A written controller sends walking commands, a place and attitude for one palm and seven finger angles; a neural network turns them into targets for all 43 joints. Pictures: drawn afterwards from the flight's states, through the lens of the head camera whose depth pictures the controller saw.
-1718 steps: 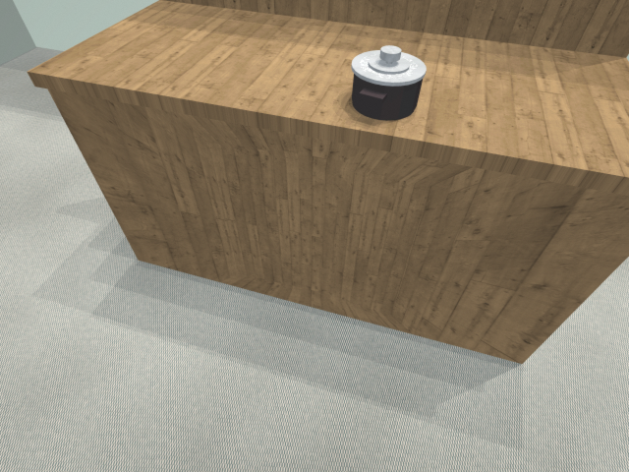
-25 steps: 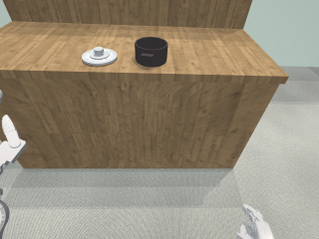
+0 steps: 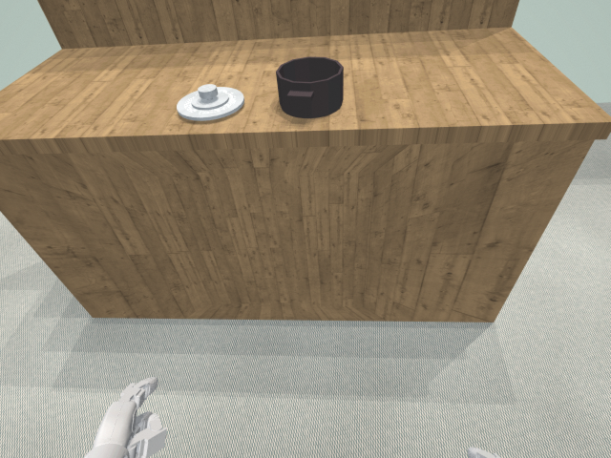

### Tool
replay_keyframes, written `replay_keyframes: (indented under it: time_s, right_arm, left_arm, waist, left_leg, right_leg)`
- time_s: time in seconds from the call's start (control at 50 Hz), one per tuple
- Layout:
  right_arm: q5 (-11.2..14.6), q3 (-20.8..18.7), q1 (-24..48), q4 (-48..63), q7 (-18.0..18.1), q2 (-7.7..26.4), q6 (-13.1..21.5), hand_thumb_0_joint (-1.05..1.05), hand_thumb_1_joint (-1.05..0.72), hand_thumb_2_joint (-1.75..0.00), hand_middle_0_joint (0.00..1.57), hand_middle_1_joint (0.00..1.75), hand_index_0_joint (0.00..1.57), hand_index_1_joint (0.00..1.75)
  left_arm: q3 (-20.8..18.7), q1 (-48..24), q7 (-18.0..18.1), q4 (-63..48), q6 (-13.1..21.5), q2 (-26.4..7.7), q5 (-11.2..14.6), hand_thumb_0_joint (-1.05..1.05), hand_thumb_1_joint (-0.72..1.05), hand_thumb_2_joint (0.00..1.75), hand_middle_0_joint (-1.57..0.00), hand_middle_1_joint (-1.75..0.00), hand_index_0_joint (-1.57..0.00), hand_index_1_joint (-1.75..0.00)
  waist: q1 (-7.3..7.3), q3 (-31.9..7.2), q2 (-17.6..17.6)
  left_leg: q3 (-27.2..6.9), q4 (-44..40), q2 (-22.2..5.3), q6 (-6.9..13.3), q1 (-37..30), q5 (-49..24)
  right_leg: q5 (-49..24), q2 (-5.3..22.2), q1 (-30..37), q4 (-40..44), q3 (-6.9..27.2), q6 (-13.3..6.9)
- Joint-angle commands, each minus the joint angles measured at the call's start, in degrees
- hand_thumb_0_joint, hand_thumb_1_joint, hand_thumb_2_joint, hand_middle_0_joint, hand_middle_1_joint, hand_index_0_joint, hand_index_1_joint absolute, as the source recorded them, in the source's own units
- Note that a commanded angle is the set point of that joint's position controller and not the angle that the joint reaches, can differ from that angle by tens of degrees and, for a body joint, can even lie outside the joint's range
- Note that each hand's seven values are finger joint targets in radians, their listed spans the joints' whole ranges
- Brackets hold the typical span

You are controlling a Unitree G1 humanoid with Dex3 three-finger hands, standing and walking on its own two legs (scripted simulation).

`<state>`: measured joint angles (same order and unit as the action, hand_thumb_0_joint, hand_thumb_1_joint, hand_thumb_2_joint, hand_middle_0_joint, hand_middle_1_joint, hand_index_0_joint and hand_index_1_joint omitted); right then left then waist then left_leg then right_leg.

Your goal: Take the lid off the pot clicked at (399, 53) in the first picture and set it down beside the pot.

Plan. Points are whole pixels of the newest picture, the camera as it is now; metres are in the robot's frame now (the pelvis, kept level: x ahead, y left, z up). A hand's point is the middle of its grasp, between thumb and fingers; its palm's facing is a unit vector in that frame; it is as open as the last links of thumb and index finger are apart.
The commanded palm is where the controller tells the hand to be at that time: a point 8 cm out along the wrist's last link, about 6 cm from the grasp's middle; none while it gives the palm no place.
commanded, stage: let the arm hang, fingers relaxed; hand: left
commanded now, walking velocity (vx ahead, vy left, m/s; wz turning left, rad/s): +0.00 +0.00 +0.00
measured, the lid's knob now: (207, 91) +0.88 +0.20 +0.12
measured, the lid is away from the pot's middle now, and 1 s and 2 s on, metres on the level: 0.24 0.24 0.24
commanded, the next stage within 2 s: look to check the result in 0.90 s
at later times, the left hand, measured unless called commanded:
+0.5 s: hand out of the picture +0.07 +0.19 -0.13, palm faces -0.01 -0.96 -0.27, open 7.3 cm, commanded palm none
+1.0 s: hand out of the picture +0.04 +0.15 -0.13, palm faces +0.00 -0.97 -0.22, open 7.3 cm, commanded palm none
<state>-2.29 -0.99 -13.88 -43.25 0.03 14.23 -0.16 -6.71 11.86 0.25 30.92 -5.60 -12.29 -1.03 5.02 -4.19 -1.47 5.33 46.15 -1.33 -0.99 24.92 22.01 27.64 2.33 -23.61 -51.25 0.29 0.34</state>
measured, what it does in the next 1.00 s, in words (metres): stands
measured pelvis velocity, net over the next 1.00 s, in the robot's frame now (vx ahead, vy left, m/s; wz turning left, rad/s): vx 0.02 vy -0.03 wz -0.03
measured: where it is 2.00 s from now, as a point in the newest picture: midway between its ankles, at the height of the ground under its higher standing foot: outside the picture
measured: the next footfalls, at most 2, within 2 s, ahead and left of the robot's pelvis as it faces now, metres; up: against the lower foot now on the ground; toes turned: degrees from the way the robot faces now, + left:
none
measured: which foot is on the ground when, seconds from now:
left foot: down 0.00-1.00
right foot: down 0.00-1.00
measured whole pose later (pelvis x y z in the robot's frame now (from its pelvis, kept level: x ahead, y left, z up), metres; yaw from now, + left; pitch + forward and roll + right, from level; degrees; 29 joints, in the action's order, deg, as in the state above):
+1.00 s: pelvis +0.02 -0.03 +0.04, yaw -2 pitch -1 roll +0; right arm -0.3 -1.6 -18.3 -64.6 2.6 7.1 -1.2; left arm -0.8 13.7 2.8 65.9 -0.1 -8.3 0.3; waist 1.8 1.6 -1.8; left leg 4.6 25.0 -2.5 -0.6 7.2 16.5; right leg 15.1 -3.0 -7.7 -23.9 -1.3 -2.9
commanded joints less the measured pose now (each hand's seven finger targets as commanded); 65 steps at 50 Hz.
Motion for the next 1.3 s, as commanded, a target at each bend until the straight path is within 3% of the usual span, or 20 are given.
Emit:
replay_keyframes:
  time_s: [0.0, 0.02, 0.04, 0.08, 0.1, 0.14, 0.18, 0.2, 0.22, 0.24, 0.28, 0.3, 0.34, 0.36, 0.4, 0.44, 0.58, 0.66, 1.02, 1.28]
  right_arm:
    - [0.9, -1.6, 5.2, 4.3, 1.3, 3.3, 0.4, 0.00, -0.90, -0.90, 0.20, 0.30, 0.20, 0.30]
    - [1.3, -2.3, 4.1, 2.9, 1.2, 3.4, -0.2, 0.00, -0.90, -0.90, 0.20, 0.30, 0.20, 0.30]
    - [1.2, -2.5, 2.9, 0.7, 1.3, 3.5, -0.5, 0.00, -0.90, -0.90, 0.20, 0.30, 0.20, 0.30]
    - [1.1, -2.8, 0.9, -1.4, 1.4, 2.3, -0.6, 0.00, -0.90, -0.90, 0.20, 0.30, 0.20, 0.30]
    - [0.8, -3.1, 0.6, -1.6, 1.4, 1.0, -0.6, 0.00, -0.90, -0.90, 0.20, 0.30, 0.20, 0.30]
    - [1.4, -2.8, -2.9, -4.1, 1.0, -0.6, -0.9, 0.00, -0.90, -0.90, 0.20, 0.30, 0.20, 0.30]
    - [1.7, -2.5, -8.7, -7.5, 1.0, -1.0, -0.2, 0.00, -0.90, -0.90, 0.20, 0.30, 0.20, 0.30]
    - [1.3, -2.8, -9.3, -8.0, 1.6, 1.8, 0.4, 0.00, -0.90, -0.90, 0.20, 0.30, 0.20, 0.30]
    - [1.5, -3.3, -7.8, -7.8, 2.1, 4.3, 0.3, 0.00, -0.90, -0.90, 0.20, 0.30, 0.20, 0.30]
    - [1.2, -2.9, -7.6, -8.1, 2.5, 4.3, 0.0, 0.00, -0.90, -0.90, 0.20, 0.30, 0.20, 0.30]
    - [1.2, -2.1, -7.0, -9.8, 3.2, 2.6, 0.1, 0.00, -0.90, -0.90, 0.20, 0.30, 0.20, 0.30]
    - [1.3, -1.9, -7.6, -10.4, 3.2, 2.4, 0.2, 0.00, -0.90, -0.90, 0.20, 0.30, 0.20, 0.30]
    - [1.8, -1.8, -6.9, -11.0, 3.2, 2.3, 0.2, 0.00, -0.90, -0.90, 0.20, 0.30, 0.20, 0.30]
    - [2.1, -1.7, -6.4, -11.1, 3.2, 1.9, 0.2, 0.00, -0.90, -0.90, 0.20, 0.30, 0.20, 0.30]
    - [2.2, -1.7, -5.8, -12.0, 2.8, 1.0, 0.0, 0.00, -0.90, -0.90, 0.20, 0.30, 0.20, 0.30]
    - [1.9, -1.7, -5.5, -13.5, 2.6, 0.0, -0.2, 0.00, -0.90, -0.90, 0.20, 0.30, 0.20, 0.30]
    - [1.8, -1.4, -6.6, -17.1, 2.5, -0.9, 0.0, 0.00, -0.90, -0.90, 0.20, 0.30, 0.20, 0.30]
    - [1.7, -1.3, -6.5, -18.4, 2.7, -1.8, -0.1, 0.00, -0.90, -0.90, 0.20, 0.30, 0.20, 0.30]
    - [1.9, -1.1, -9.0, -20.3, 2.8, -2.9, -0.7, 0.00, -0.90, -0.90, 0.20, 0.30, 0.20, 0.30]
    - [1.8, -0.8, -9.6, -20.8, 2.9, -3.8, -0.6, 0.00, -0.90, -0.90, 0.20, 0.30, 0.20, 0.30]
  left_arm:
    - [0.7, 9.2, 0.5, 5.1, 6.2, -12.7, -0.2, 0.00, 0.90, 0.90, -0.20, -0.30, -0.20, -0.30]
    - [1.5, 6.5, 0.9, 7.5, 6.5, -12.4, -0.1, 0.00, 0.90, 0.90, -0.20, -0.30, -0.20, -0.30]
    - [2.0, 4.1, 1.0, 10.1, 6.8, -10.7, 0.0, 0.00, 0.90, 0.90, -0.20, -0.30, -0.20, -0.30]
    - [1.1, 4.4, 1.7, 13.3, 7.3, -8.0, -0.5, 0.00, 0.90, 0.90, -0.20, -0.30, -0.20, -0.30]
    - [0.1, 5.1, 2.2, 12.8, 7.5, -6.0, -0.9, 0.00, 0.90, 0.90, -0.20, -0.30, -0.20, -0.30]
    - [1.1, 2.5, 2.4, 14.9, 7.2, -5.8, -0.4, 0.00, 0.90, 0.90, -0.20, -0.30, -0.20, -0.30]
    - [1.9, 2.1, 2.2, 17.7, 7.0, -4.7, 0.8, 0.00, 0.90, 0.90, -0.20, -0.30, -0.20, -0.30]
    - [2.5, 4.7, 1.9, 18.4, 6.9, -3.1, 1.4, 0.00, 0.90, 0.90, -0.20, -0.30, -0.20, -0.30]
    - [3.4, 5.2, 1.7, 19.2, 6.8, -1.8, 1.5, 0.00, 0.90, 0.90, -0.20, -0.30, -0.20, -0.30]
    - [4.1, 4.7, 1.7, 20.3, 6.5, -1.1, 1.3, 0.00, 0.90, 0.90, -0.20, -0.30, -0.20, -0.30]
    - [4.3, 1.8, 1.3, 22.6, 5.8, -1.9, 1.2, 0.00, 0.90, 0.90, -0.20, -0.30, -0.20, -0.30]
    - [4.3, 1.2, 1.1, 23.2, 5.7, -2.3, 1.1, 0.00, 0.90, 0.90, -0.20, -0.30, -0.20, -0.30]
    - [4.4, 2.9, 1.2, 25.4, 5.7, -2.6, 1.0, 0.00, 0.90, 0.90, -0.20, -0.30, -0.20, -0.30]
    - [4.5, 3.8, 1.5, 26.7, 5.8, -3.1, 1.0, 0.00, 0.90, 0.90, -0.20, -0.30, -0.20, -0.30]
    - [4.9, 3.1, 1.8, 28.0, 5.8, -3.4, 1.0, 0.00, 0.90, 0.90, -0.20, -0.30, -0.20, -0.30]
    - [5.1, 3.2, 2.0, 29.1, 6.0, -2.7, 0.8, 0.00, 0.90, 0.90, -0.20, -0.30, -0.20, -0.30]
    - [4.9, 2.8, 2.4, 30.7, 6.5, -2.8, 1.0, 0.00, 0.90, 0.90, -0.20, -0.30, -0.20, -0.30]
    - [4.8, 2.8, 2.4, 31.4, 6.5, -2.2, 1.0, 0.00, 0.90, 0.90, -0.20, -0.30, -0.20, -0.30]
    - [5.2, 5.0, 2.6, 33.8, 6.6, -0.7, 1.1, 0.00, 0.90, 0.90, -0.20, -0.30, -0.20, -0.30]
    - [5.5, 7.8, 2.7, 35.2, 6.7, 1.4, 1.0, 0.00, 0.90, 0.90, -0.20, -0.30, -0.20, -0.30]
  waist:
    - [-7.23, 2.5, 17.2]
    - [-5.99, 3.9, 14.6]
    - [-4.51, 4.9, 8.6]
    - [-3.50, 1.4, 0.7]
    - [-3.88, -0.6, -0.7]
    - [-2.53, -1.1, 2.1]
    - [-1.19, -3.2, 2.5]
    - [-2.39, -5.3, -4.4]
    - [-3.53, -4.2, -9.3]
    - [-2.98, -1.9, -8.7]
    - [-2.80, 1.3, -11.6]
    - [-2.82, 2.0, -10.7]
    - [-3.78, 1.5, -4.6]
    - [-3.97, 1.1, -0.5]
    - [-3.61, 3.8, 2.3]
    - [-3.59, 5.6, 5.8]
    - [-3.48, 4.4, 2.9]
    - [-3.67, 6.6, -0.3]
    - [-3.27, 8.3, 2.5]
    - [-3.37, 9.4, 0.3]
  left_leg:
    - [-3.1, 7.8, 2.3, 0.4, 11.0, 9.9]
    - [-5.9, 12.8, 0.3, 0.6, 8.2, 12.5]
    - [-5.9, 15.4, 0.1, 0.4, 7.7, 10.4]
    - [-4.9, 14.3, -0.2, 0.0, 5.9, 10.0]
    - [-4.7, 10.3, -0.6, 0.1, 5.0, 10.4]
    - [-4.8, -4.0, -0.8, 0.7, -2.2, 5.0]
    - [-5.6, -21.0, -1.3, 1.9, -13.5, -16.9]
    - [-13.7, -21.7, -8.6, 5.3, -22.0, -31.5]
    - [-19.2, -20.4, -15.0, 9.5, -26.2, -42.3]
    - [-17.5, -21.3, -17.1, 12.2, -24.7, -44.7]
    - [-14.7, -22.6, -14.1, 10.6, -23.2, -46.9]
    - [-12.9, -21.7, -13.1, 9.3, -23.2, -50.2]
    - [-9.0, -19.7, -10.1, 6.2, -21.2, -47.9]
    - [-7.2, -19.3, -8.1, 4.7, -19.2, -41.1]
    - [-6.4, -22.1, -6.4, 3.4, -16.2, -23.9]
    - [-5.7, -22.2, -5.6, 3.3, -16.2, -20.8]
    - [-4.8, -23.1, -5.5, 3.0, -18.2, -22.4]
    - [-4.4, -23.5, -5.5, 2.8, -17.5, -20.9]
    - [-4.7, -24.7, -5.3, 2.6, -16.5, -13.6]
    - [-5.3, -25.1, -5.7, 2.8, -16.1, -12.6]
  right_leg:
    - [-34.1, 15.6, 14.1, 28.8, 25.3, -5.3]
    - [-35.5, 16.2, 11.5, 30.3, 24.9, -7.2]
    - [-39.4, 14.4, 11.3, 29.8, 23.7, -7.6]
    - [-50.2, 13.9, 15.2, 26.4, 21.1, -10.9]
    - [-53.8, 14.3, 17.8, 25.0, 19.7, -12.5]
    - [-54.3, 11.2, 17.7, 23.6, 13.3, -11.1]
    - [-48.2, 5.6, 17.5, 18.3, 7.2, -5.9]
    - [-36.5, 1.6, 10.4, 13.9, 3.4, -2.8]
    - [-17.3, -0.9, 3.6, 13.3, 0.9, -0.8]
    - [-3.2, -1.5, 3.2, 12.9, 1.1, -0.4]
    - [-3.6, -1.6, 3.4, 14.5, 0.5, -0.2]
    - [-6.7, -1.4, 4.8, 16.6, 0.2, -0.4]
    - [-20.5, -0.7, 11.5, 22.8, 0.1, -0.8]
    - [-29.4, 0.8, 14.7, 24.3, 1.1, -1.2]
    - [-29.3, 2.7, 14.7, 26.2, 2.6, -2.1]
    - [-32.1, 3.0, 14.2, 27.3, 4.0, -2.8]
    - [-35.0, 3.2, 15.7, 28.3, 4.2, -2.9]
    - [-33.7, 3.1, 14.7, 29.2, 4.4, -3.0]
    - [-25.5, 2.4, 12.9, 32.7, 5.1, -2.5]
    - [-21.0, 1.9, 10.5, 32.8, 5.0, -2.7]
